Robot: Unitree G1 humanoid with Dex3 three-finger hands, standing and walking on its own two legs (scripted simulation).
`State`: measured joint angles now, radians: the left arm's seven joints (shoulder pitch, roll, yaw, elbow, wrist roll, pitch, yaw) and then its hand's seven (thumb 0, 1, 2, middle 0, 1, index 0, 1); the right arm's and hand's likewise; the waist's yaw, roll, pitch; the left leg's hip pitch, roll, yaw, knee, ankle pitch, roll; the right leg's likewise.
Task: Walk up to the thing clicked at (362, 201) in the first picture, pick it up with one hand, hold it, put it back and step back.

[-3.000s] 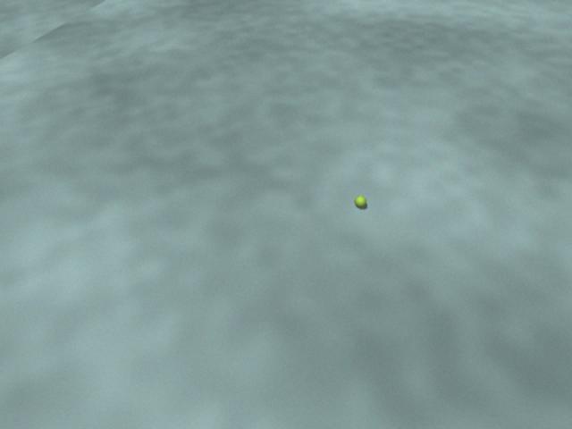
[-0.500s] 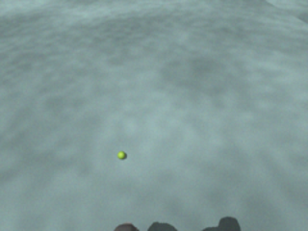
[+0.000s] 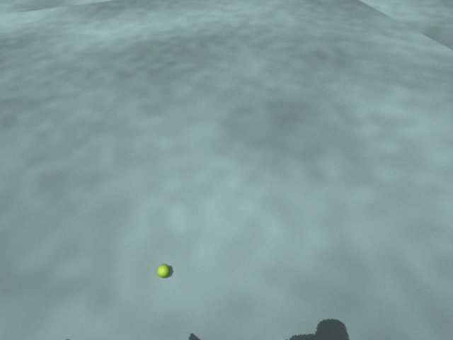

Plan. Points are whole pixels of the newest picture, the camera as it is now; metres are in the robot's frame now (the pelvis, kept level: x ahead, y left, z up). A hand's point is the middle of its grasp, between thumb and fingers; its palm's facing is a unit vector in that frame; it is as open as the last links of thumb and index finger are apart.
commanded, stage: walk up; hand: left
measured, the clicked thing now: (163, 270) +0.55 +0.31 -0.72
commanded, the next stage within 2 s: stand in 1.98 s
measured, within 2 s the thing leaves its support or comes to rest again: neither
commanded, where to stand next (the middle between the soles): +0.22 +0.05 m, yaw +1 degrees
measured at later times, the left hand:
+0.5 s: hand out of the picture +0.17 +0.34 -0.14, palm faces -0.05 -0.92 -0.39, open 7.4 cm
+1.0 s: hand (99, 280) +0.29 +0.30 -0.13, palm faces -0.04 -0.94 -0.34, open 7.4 cm
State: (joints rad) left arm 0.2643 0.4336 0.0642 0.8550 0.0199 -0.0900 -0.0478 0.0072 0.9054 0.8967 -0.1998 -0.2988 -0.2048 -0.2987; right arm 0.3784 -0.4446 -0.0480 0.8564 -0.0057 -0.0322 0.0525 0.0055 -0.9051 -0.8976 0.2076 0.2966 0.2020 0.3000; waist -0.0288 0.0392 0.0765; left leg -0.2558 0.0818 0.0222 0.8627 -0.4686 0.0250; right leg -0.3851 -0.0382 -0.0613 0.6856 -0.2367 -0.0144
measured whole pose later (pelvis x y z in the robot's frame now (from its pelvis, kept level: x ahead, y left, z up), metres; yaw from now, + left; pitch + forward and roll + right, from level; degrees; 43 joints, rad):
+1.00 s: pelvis +0.17 +0.05 +0.02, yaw +0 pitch -3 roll +0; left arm 0.07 0.35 0.00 1.05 0.00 -0.02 -0.01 0.01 0.90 0.90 -0.20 -0.30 -0.21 -0.30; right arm 0.14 -0.36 0.02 1.10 0.01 -0.02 0.02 0.00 -0.91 -0.90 0.21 0.30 0.20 0.30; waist -0.01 0.00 0.08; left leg -0.23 0.03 0.04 0.53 -0.25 -0.01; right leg -0.25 -0.04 -0.04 0.53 -0.23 0.01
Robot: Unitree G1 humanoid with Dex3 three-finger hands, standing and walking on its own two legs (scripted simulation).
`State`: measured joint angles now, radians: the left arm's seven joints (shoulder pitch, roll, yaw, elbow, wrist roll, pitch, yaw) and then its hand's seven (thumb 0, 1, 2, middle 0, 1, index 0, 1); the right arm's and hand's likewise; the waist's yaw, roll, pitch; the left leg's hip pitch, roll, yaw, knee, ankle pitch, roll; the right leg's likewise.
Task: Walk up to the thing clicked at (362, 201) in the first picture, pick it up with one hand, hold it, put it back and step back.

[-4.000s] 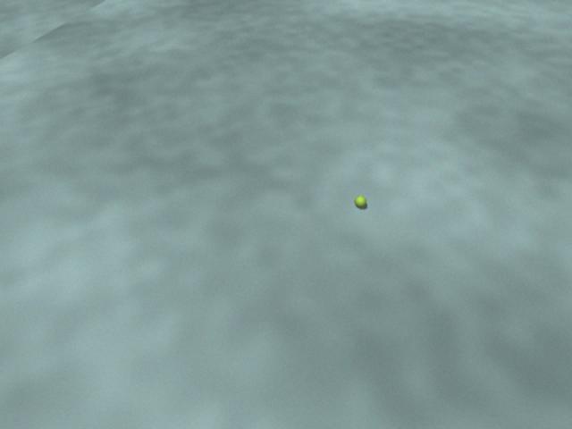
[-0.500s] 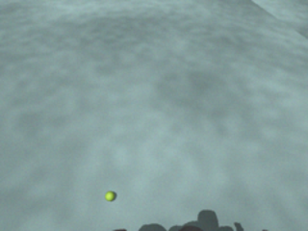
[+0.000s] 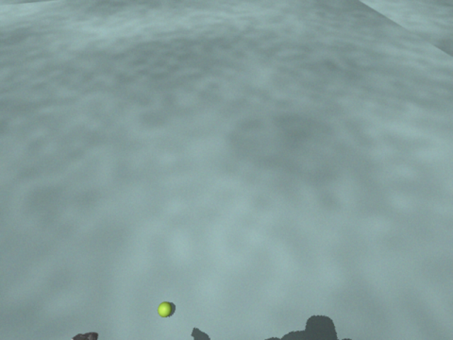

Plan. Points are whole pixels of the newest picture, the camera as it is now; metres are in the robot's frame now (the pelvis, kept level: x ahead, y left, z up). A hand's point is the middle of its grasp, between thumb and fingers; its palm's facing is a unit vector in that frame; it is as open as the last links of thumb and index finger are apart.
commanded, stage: walk up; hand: left
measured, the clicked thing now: (164, 309) +0.37 +0.27 -0.74
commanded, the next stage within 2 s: stand in 0.98 s
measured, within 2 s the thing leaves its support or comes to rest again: neither
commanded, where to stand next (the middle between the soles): +0.05 +0.01 m, yaw +1 degrees
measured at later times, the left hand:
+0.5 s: hand out of the picture +0.09 +0.25 -0.14, palm faces +0.00 -0.94 -0.33, open 7.4 cm
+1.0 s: hand out of the picture +0.11 +0.25 -0.14, palm faces +0.00 -0.95 -0.33, open 7.4 cm
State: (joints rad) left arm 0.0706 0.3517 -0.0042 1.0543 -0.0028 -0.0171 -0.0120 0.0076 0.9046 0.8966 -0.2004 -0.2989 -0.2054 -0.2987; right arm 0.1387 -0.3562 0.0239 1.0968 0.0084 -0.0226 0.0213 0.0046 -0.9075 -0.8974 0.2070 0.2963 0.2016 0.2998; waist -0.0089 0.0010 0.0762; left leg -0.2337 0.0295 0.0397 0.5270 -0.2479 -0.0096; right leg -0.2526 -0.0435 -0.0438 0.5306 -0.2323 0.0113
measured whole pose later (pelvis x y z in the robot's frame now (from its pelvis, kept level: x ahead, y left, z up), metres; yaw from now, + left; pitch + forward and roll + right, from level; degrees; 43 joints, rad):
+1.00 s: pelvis +0.02 +0.00 +0.01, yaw +1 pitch -2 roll +0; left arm 0.07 0.33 0.02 1.16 0.01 0.00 -0.01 0.01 0.91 0.90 -0.20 -0.30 -0.20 -0.30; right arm 0.09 -0.35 0.00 1.17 -0.01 -0.01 0.01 0.00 -0.91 -0.90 0.21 0.30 0.20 0.30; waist 0.00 0.00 0.04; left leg -0.11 0.03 0.03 0.32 -0.17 -0.02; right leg -0.12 -0.03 -0.06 0.32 -0.16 0.01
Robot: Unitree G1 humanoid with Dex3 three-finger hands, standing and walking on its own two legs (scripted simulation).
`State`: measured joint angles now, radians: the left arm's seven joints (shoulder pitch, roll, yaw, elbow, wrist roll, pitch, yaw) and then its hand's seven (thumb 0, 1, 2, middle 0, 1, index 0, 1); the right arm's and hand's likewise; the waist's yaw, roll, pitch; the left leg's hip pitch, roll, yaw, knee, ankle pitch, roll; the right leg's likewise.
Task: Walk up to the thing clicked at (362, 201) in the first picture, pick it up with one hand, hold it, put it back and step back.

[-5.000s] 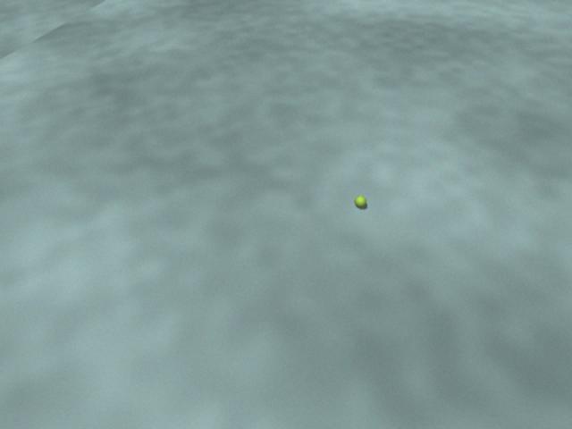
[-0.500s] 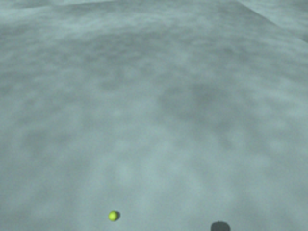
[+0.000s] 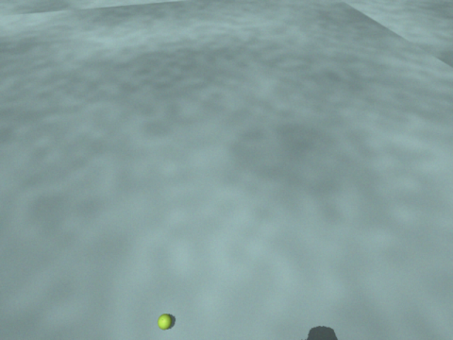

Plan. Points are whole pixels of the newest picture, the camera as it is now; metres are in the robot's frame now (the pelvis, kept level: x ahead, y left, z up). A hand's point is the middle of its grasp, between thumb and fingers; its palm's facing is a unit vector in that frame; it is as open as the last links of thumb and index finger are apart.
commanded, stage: stand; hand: left
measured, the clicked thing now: (164, 321) +0.35 +0.27 -0.76
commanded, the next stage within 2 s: none
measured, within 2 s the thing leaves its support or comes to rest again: neither
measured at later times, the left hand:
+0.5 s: hand out of the picture +0.08 +0.25 -0.15, palm faces -0.03 -0.94 -0.35, open 7.4 cm
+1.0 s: hand out of the picture +0.09 +0.24 -0.15, palm faces -0.03 -0.94 -0.35, open 7.4 cm
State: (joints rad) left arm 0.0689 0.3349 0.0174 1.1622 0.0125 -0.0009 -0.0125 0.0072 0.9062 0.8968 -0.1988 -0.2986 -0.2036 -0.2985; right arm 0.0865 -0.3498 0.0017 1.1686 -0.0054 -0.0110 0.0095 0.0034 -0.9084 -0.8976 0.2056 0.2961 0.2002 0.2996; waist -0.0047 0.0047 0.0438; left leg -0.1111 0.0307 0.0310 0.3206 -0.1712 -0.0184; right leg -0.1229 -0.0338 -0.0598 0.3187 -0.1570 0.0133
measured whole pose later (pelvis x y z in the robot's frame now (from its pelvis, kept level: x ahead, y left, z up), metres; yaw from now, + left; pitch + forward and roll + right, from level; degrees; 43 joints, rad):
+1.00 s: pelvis +0.01 -0.01 +0.00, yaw +0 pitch -2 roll +0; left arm 0.10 0.35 -0.01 1.14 0.01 -0.01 0.00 0.01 0.91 0.90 -0.20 -0.30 -0.20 -0.30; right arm 0.10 -0.35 0.01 1.14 -0.01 -0.01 0.01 0.00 -0.91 -0.90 0.21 0.30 0.20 0.30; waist -0.01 0.01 0.04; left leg -0.09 0.04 0.02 0.30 -0.17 -0.04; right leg -0.11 -0.02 -0.07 0.31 -0.17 0.00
